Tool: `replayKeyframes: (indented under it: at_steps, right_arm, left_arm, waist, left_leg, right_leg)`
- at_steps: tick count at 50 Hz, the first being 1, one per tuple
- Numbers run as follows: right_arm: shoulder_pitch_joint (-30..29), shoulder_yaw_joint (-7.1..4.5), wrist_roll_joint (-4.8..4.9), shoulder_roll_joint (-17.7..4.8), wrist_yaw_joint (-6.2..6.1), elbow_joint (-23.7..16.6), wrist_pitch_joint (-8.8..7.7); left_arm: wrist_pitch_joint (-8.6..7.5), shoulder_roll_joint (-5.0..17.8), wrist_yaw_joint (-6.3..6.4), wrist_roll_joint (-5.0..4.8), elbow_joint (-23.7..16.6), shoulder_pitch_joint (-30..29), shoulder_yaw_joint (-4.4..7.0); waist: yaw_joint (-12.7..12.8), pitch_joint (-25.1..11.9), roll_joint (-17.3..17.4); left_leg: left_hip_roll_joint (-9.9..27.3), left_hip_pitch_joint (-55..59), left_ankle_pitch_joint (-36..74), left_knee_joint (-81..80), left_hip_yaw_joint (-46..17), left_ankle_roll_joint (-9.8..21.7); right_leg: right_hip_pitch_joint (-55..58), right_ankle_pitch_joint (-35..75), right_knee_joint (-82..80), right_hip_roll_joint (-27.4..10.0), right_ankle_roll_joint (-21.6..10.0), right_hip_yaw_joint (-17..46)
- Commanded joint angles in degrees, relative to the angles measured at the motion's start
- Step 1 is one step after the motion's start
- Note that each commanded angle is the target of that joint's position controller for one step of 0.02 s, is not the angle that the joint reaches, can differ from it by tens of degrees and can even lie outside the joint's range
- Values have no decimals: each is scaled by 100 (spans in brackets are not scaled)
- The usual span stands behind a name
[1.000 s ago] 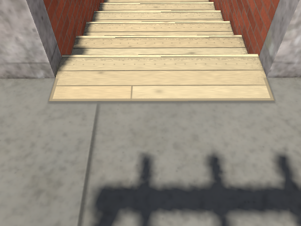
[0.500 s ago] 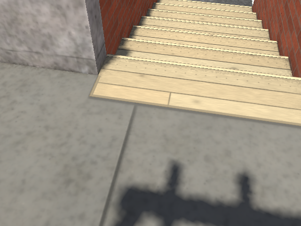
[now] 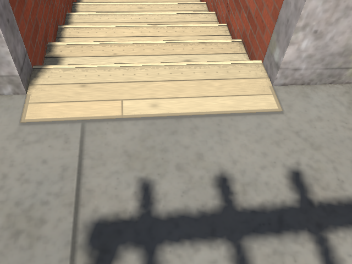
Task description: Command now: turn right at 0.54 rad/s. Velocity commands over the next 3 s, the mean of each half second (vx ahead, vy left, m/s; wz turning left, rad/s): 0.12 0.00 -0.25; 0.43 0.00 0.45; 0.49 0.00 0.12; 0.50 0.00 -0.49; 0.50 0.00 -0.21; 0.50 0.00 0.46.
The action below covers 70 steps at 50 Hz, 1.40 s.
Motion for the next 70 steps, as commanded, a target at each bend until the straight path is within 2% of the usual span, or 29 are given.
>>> replayKeyframes:
  at_steps: [1, 3, 5, 11, 14, 15, 16, 17, 18, 19, 22, 28, 33, 37, 39, 41, 42, 43, 44, 45, 46, 48, 50, 53, 57, 64, 67, 69, 70]
  right_arm:
    - [-283, -166, 15, -720, -19, -468, -124]
    - [78, -170, -15, -717, 16, -351, -80]
    - [247, -198, -9, -777, 51, -259, -56]
    - [239, -314, -2, -1048, 182, -103, -25]
    - [175, -292, 49, -944, 269, 48, 13]
    - [213, -159, 16, -474, 310, 72, 16]
    - [17, 39, -10, 187, 401, -234, 1]
    - [-361, -143, -125, -514, 383, -224, 45]
    - [-434, -241, -12, -702, 443, -167, 35]
    - [-231, -265, 82, -696, 520, 1, -19]
    - [273, -336, -26, -624, 567, 456, -68]
    - [-272, -310, -29, -312, 610, 364, -42]
    - [-998, -206, -54, -102, 751, -9, -46]
    - [-1377, -109, -88, 34, 770, -309, -88]
    - [-976, -137, -91, -86, 735, -268, -94]
    - [176, -274, -101, -374, 661, 45, -161]
    - [1066, -408, -167, -668, 576, 328, -202]
    - [1305, -601, -197, -1350, 472, 297, -179]
    - [1148, -611, 6, -1483, 467, 188, -136]
    - [885, -580, 67, -1348, 410, 275, -113]
    - [619, -506, 90, -1078, 365, 291, -136]
    - [169, -401, 106, -759, 315, 237, -216]
    - [161, -357, 138, -689, 330, 213, -327]
    - [451, -383, 157, -825, 346, 286, -400]
    - [994, -364, 159, -744, 324, 404, -417]
    - [1534, -240, 38, -644, 225, 693, -536]
    - [1265, -233, -36, -773, 150, 728, -557]
    - [1165, -251, -108, -888, 137, 758, -529]
    - [1092, -230, -81, -876, 140, 717, -531]
  left_arm:
    - [38, 497, -99, -6, -166, 240, 104]
    - [48, 365, -160, -84, -321, -39, 44]
    - [37, 284, -159, -45, -457, -189, 14]
    - [23, 159, -149, -127, -768, -342, -57]
    - [-97, -33, -71, -12, -577, 227, -120]
    - [-197, 57, -10, 59, -385, 671, -119]
    - [-286, 782, 41, 70, -379, 1200, 18]
    - [-322, 1051, 98, 39, -273, 1329, 111]
    - [-367, 727, 115, 55, -249, 1079, 12]
    - [-423, 452, 132, 44, -267, 740, -75]
    - [-637, 183, 200, 17, -250, 484, -149]
    - [-795, 23, 192, -5, 126, 1117, -169]
    - [-849, 3, 211, 16, 406, 1275, -177]
    - [-865, 139, 231, 9, 637, 1471, -184]
    - [-856, 342, 272, 10, 670, 1398, -150]
    - [-778, 534, 281, 4, 665, 1332, -111]
    - [-772, 526, 259, -23, 583, 1254, -127]
    - [-816, -120, 141, -148, 227, 1456, -277]
    - [-886, 174, 108, -94, -26, 1020, -201]
    - [-932, 277, 80, -83, -175, 477, -172]
    - [-1001, 184, 65, -100, -177, 524, -220]
    - [-913, 109, 69, 48, -67, 751, -226]
    - [-714, 47, 23, 145, -34, 926, -231]
    - [-576, 11, -2, 145, -235, 441, -225]
    - [-549, 13, -25, 135, -543, -491, -241]
    - [-654, -59, -141, 11, -836, -1444, -355]
    - [-688, 88, -124, -22, -695, -902, -301]
    - [-725, 304, -30, -42, -252, 400, -186]
    - [-766, 426, 32, 25, -9, 1266, -125]
  waist:
    - [90, -236, 1075]
    - [-119, -203, 1184]
    - [-256, -246, 1201]
    - [-318, -376, 1342]
    - [55, -505, 1027]
    - [220, -625, 263]
    - [465, -654, -1391]
    - [675, 50, -943]
    - [475, 404, -510]
    - [232, 573, -452]
    - [6, 317, -405]
    - [217, 424, -319]
    - [280, 568, -215]
    - [240, 632, -155]
    - [-45, 282, -315]
    - [-546, -596, -317]
    - [-963, -1107, -25]
    - [-777, -1732, 1322]
    - [-731, -2134, 1085]
    - [-692, -1301, 658]
    - [-441, -660, 382]
    - [10, -218, 225]
    - [156, -337, 328]
    - [80, -195, 434]
    - [-248, -57, 572]
    - [-590, 115, 647]
    - [-197, -25, 737]
    - [365, -669, 690]
    - [774, -1093, 527]
  left_leg:
    - [1344, 557, 2363, -722, -779, 759]
    - [1431, 820, 2783, -572, -610, 874]
    - [1618, 1023, 2821, -505, -551, 960]
    - [1744, 769, 3268, -93, -253, 887]
    - [1470, -41, 530, 132, -261, 656]
    - [1122, -969, -695, 716, 30, 414]
    - [256, -2450, -2137, 2166, 799, 24]
    - [273, -2705, -2109, 2866, 147, 61]
    - [353, -2604, -1598, 3133, -324, 145]
    - [320, -2526, -1128, 3128, -537, 190]
    - [180, -2460, -189, 3423, -577, 157]
    - [337, -3368, 432, 3471, -397, -146]
    - [423, -3367, 816, 2531, 74, -179]
    - [280, -2774, 480, 1533, 597, 200]
    - [-64, -1995, 95, 1308, 823, 512]
    - [-485, -458, -104, 997, 833, 837]
    - [-327, 962, -153, 572, 360, 1066]
    - [1470, 2733, -1436, 166, -2491, 1812]
    - [2150, 2867, -1321, -788, -4694, 2087]
    - [1946, 2300, -969, -891, -3769, 1874]
    - [1765, 1452, -245, -940, -3031, 1684]
    - [1133, 390, 1021, -1053, -2096, 1348]
    - [882, 81, 1734, -1116, -1721, 1377]
    - [697, -77, 1623, -1305, -1603, 1316]
    - [674, 491, 1684, -1349, -1694, 1111]
    - [950, 1521, 3172, -1325, -1178, 793]
    - [1102, 1719, 4846, -843, -815, 607]
    - [996, 1805, 6107, 760, -529, 477]
    - [846, 1100, 5280, 2039, -331, 408]
  right_leg:
    - [-472, 94, 722, -240, 150, -219]
    - [-558, -23, 479, -286, 270, -393]
    - [-423, -182, 24, -364, 306, -475]
    - [639, -349, -1393, -313, 24, -871]
    - [2068, 512, -3255, -126, -331, -964]
    - [3167, 336, -3776, -698, -450, -181]
    - [3792, -1029, -4493, -2544, -955, 2173]
    - [2782, -693, -4712, -2964, -1397, 2503]
    - [2443, -744, -4730, -2666, -1368, 1986]
    - [2289, -677, -4846, -2321, -1117, 1444]
    - [2684, 806, -4806, -1833, -711, 277]
    - [3050, 1677, -4871, -1882, -803, -468]
    - [3017, 2789, -4679, -1896, -881, -1124]
    - [3141, 4112, -4389, -2049, -833, -1456]
    - [3234, 6133, -3604, -2060, -718, -1699]
    - [3004, 6847, -1767, -2039, -645, -1860]
    - [2077, 5667, -293, -1860, -504, -1953]
    - [-252, 1379, 1996, -1057, -176, -1932]
    - [-1111, -525, 2941, -362, -156, -684]
    - [-1590, 63, 2877, -731, -216, -312]
    - [-1473, 550, 2349, -988, -241, -385]
    - [-826, 713, 1545, -1210, -141, -373]
    - [-514, 717, 1241, -1209, 24, -447]
    - [-836, 1197, 607, -1205, 233, -573]
    - [-1505, 2025, -412, -1150, 322, -570]
    - [-1288, 2512, -1872, -873, -186, -932]
    - [-300, 1866, -2289, -499, -554, -999]
    - [1017, 1494, -2547, -72, -788, -1089]
    - [2249, 1623, -2758, -386, -991, -726]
